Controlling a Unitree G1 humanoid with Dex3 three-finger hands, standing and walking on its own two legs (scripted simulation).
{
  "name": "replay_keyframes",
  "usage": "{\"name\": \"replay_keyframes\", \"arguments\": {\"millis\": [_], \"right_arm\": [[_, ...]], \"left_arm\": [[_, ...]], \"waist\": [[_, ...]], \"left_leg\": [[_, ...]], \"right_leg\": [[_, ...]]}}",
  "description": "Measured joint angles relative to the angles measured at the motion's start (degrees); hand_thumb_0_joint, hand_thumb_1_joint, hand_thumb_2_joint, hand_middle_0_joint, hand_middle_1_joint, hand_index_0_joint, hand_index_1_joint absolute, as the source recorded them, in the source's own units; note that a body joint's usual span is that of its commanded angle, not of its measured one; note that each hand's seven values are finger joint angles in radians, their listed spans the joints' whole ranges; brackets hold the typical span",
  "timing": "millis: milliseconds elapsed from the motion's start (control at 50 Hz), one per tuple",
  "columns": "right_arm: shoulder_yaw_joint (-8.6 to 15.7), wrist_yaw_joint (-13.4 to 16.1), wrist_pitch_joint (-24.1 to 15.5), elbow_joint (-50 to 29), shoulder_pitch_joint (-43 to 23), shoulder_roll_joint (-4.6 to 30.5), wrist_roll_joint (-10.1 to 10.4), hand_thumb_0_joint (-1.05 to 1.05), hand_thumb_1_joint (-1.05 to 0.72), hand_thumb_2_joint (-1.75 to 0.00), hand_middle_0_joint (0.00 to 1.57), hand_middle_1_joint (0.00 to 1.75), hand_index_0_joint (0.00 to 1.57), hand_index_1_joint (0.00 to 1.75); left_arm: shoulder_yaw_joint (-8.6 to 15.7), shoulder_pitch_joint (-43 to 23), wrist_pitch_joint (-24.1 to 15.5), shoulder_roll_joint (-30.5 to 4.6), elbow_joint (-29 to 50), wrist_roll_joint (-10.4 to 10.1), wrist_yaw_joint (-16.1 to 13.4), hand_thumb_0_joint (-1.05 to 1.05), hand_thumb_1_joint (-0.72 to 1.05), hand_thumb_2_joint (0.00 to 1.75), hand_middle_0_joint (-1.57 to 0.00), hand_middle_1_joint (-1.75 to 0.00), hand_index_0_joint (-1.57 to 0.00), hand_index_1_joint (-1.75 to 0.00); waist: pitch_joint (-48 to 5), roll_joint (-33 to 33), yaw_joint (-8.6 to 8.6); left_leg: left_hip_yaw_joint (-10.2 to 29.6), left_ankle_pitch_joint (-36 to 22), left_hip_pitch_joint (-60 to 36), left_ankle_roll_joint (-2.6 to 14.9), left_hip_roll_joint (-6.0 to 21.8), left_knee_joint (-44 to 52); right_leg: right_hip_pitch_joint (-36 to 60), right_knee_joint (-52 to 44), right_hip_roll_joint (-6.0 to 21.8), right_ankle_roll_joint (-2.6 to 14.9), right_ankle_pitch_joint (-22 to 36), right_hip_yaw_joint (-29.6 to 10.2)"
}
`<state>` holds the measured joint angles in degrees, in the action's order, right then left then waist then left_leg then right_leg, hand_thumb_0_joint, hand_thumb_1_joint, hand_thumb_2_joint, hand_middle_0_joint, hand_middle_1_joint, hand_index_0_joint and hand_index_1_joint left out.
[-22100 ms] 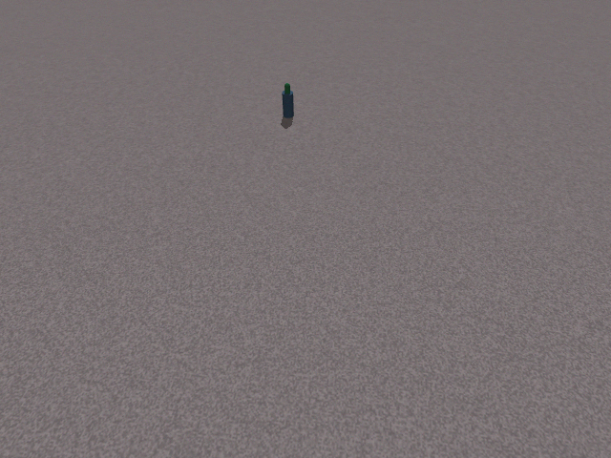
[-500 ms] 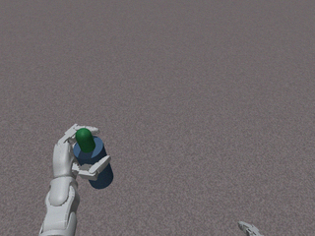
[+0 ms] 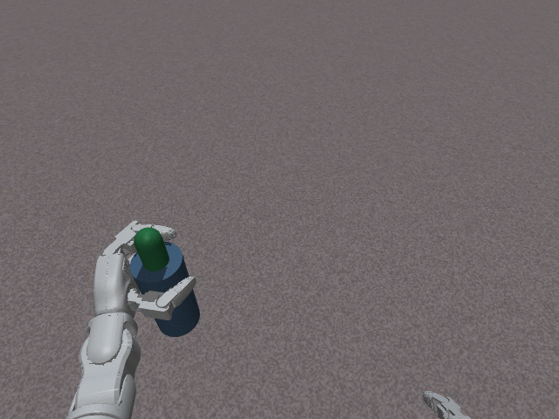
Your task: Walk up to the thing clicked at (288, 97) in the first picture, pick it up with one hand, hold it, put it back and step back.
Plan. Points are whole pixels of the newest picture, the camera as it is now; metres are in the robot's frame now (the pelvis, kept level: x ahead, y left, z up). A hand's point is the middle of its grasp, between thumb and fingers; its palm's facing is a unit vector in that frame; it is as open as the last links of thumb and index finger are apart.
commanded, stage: crouch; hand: left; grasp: from the side
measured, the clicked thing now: (164, 281) +0.33 +0.17 +0.03
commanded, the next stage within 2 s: lower in 1.72 s
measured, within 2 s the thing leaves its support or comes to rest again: neither
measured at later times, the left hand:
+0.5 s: hand (183, 304) +0.39 +0.19 -0.16, palm faces +0.16 -0.99 -0.03, open 9.5 cm
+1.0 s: hand (192, 329) +0.42 +0.22 -0.37, palm faces +0.20 -0.98 -0.04, open 9.5 cm
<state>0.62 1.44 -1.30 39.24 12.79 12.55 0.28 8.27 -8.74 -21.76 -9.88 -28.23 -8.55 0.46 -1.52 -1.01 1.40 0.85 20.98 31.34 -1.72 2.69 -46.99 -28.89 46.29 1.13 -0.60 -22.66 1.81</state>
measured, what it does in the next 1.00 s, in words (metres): lowers itself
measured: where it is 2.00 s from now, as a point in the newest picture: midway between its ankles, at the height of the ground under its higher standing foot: outside the picture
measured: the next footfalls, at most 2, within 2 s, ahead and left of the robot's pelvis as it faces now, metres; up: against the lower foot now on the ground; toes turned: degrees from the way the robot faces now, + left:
none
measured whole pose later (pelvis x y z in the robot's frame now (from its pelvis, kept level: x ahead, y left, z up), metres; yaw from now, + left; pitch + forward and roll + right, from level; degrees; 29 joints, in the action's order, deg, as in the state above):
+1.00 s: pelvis -0.08 +0.00 -0.34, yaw -5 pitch +32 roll -5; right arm -2.8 -4.8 0.5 42.6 5.6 14.2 -7.2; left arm 29.3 -44.5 -44.8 -28.2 -68.2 -2.4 5.2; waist -5.8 2.0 9.4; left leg 7.2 37.0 119.7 -2.7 2.5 -124.6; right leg -115.8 123.0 -0.3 -0.7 -39.1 2.9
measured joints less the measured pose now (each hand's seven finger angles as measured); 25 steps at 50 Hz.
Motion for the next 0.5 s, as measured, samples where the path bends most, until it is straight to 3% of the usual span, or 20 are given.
{"name": "replay_keyframes", "arguments": {"millis": [100,220,360,500], "right_arm": [[0.41,-0.73,-0.49,-0.16,-0.7,0.0,-0.39,0.01,-0.9,-0.91,0.2,0.3,0.2,0.3],[1.01,-2.0,-1.37,-0.36,-1.64,0.3,-1.42,0.01,-0.89,-0.91,0.2,0.3,0.2,0.3],[1.25,-3.28,-2.31,-0.07,-2.14,1.54,-2.97,0.01,-0.89,-0.91,0.2,0.3,0.2,0.3],[0.72,-4.13,-0.8,0.85,-3.71,1.94,-4.07,0.01,-0.9,-0.91,0.2,0.3,0.2,0.3]], "left_arm": [[1.3,-1.92,-2.19,0.53,-3.95,-0.19,-0.17,0.02,-0.33,1.11,-0.75,-1.07,-0.74,-1.05],[3.26,-5.39,-7.96,0.38,-10.8,0.75,0.06,0.02,-0.32,1.1,-0.75,-1.07,-0.74,-1.05],[6.41,-11.34,-17.33,-2.03,-19.38,0.97,1.17,0.02,-0.32,1.1,-0.75,-1.07,-0.74,-1.05],[9.84,-18.84,-20.45,-5.83,-24.76,1.58,2.82,0.02,-0.32,1.1,-0.75,-1.07,-0.74,-1.05]], "waist": [[0.07,0.39,0.31],[-0.58,1.33,1.06],[-5.72,1.75,2.72],[-8.78,0.96,3.38]], "left_leg": [[0.11,0.36,3.53,0.0,-0.05,-2.14],[0.63,2.26,13.54,-0.09,-0.03,-9.28],[2.01,8.25,34.71,-0.58,0.24,-26.89],[2.79,13.84,52.61,-0.23,0.63,-43.46]], "right_leg": [[-3.58,2.33,0.06,0.06,-0.49,0.0],[-13.52,9.62,0.07,0.23,-2.61,0.16],[-34.13,26.76,-0.16,0.28,-8.63,0.62],[-51.72,42.7,-0.65,0.03,-13.88,0.43]]}}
